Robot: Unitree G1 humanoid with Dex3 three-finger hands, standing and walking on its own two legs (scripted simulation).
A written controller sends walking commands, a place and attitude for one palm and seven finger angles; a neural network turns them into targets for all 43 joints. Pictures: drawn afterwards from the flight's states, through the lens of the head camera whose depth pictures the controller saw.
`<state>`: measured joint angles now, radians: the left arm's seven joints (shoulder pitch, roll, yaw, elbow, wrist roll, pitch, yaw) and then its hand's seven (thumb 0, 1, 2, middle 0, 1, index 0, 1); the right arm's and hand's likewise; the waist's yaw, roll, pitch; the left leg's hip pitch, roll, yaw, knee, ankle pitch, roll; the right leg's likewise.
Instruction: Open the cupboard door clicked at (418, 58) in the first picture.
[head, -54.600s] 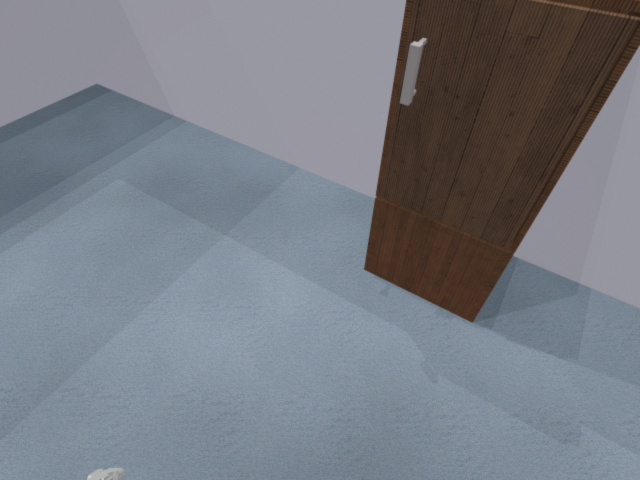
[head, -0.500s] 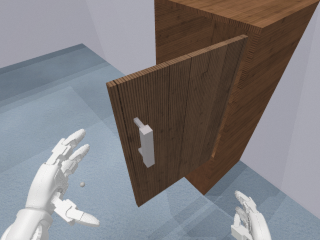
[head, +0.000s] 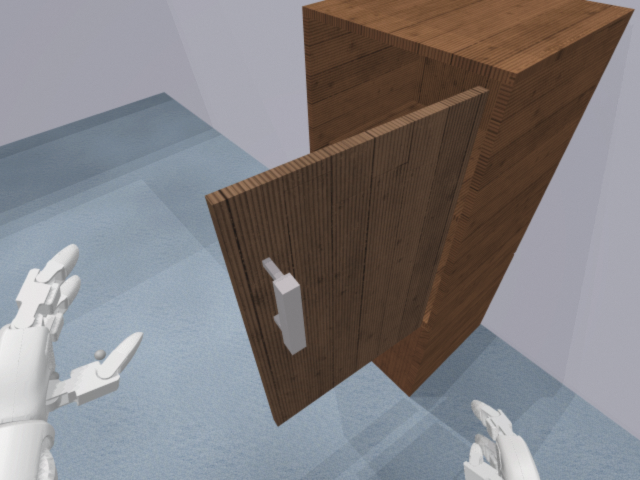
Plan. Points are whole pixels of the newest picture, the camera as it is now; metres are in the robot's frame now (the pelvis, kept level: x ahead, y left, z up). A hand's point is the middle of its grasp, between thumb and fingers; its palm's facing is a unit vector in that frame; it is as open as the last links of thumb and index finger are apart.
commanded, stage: draw the hand back to the body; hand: left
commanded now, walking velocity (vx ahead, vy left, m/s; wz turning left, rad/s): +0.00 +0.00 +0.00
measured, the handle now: (282, 306) +0.31 +0.09 +0.07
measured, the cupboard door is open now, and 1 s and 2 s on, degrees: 84 84 84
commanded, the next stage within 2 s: step back with the hand held close in 0.54 s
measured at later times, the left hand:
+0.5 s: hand (89, 349) +0.19 +0.25 +0.15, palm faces +0.46 -0.80 -0.39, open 7.5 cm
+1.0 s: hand (70, 371) +0.17 +0.26 +0.14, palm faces +0.34 -0.79 -0.52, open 7.4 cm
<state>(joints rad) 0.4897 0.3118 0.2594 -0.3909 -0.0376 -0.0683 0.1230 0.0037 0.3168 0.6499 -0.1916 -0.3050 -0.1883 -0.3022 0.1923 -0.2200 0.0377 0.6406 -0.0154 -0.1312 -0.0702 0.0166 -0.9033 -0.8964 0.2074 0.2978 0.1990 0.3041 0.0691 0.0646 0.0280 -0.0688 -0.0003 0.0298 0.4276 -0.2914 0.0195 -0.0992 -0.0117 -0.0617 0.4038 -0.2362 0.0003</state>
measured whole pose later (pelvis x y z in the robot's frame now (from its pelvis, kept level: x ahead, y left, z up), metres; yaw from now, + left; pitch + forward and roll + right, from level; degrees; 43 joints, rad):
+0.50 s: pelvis -0.01 -0.01 +0.00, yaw +0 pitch -5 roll -1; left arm 0.45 0.32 0.32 -0.35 -0.05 -0.09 0.12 0.02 0.88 0.89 -0.21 -0.31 -0.21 -0.30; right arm 0.18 -0.23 0.02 0.66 -0.01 -0.12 -0.07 0.02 -0.90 -0.90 0.21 0.30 0.20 0.30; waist 0.07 0.07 0.04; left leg -0.04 0.02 0.03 0.40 -0.27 0.00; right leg -0.07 0.01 -0.06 0.37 -0.21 -0.02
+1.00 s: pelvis -0.04 +0.01 +0.00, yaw -1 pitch +0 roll +0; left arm 0.56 0.40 0.39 -0.46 -0.04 -0.14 0.12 0.02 0.89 0.90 -0.22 -0.31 -0.21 -0.30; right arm 0.16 -0.24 -0.01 0.57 0.00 -0.02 -0.09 0.01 -0.90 -0.90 0.21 0.30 0.20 0.30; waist 0.01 0.03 0.05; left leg -0.23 0.00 0.06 0.48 -0.24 0.03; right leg -0.27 -0.02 -0.03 0.44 -0.17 0.01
